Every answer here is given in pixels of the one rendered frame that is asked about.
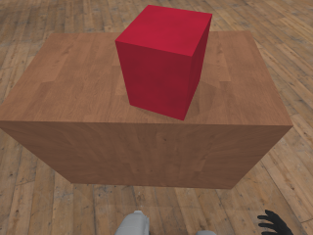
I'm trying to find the robot right hand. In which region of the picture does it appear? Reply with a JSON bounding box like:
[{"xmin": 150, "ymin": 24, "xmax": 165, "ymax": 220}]
[{"xmin": 257, "ymin": 210, "xmax": 293, "ymax": 235}]

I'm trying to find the carton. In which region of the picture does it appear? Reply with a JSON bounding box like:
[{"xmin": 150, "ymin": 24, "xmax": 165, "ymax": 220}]
[{"xmin": 114, "ymin": 5, "xmax": 212, "ymax": 120}]

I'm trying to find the robot left thigh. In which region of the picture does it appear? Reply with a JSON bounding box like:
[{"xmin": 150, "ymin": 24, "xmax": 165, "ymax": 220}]
[{"xmin": 114, "ymin": 212, "xmax": 150, "ymax": 235}]

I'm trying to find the pedestal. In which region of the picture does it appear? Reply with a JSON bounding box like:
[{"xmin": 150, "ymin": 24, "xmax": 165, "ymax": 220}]
[{"xmin": 0, "ymin": 30, "xmax": 293, "ymax": 190}]

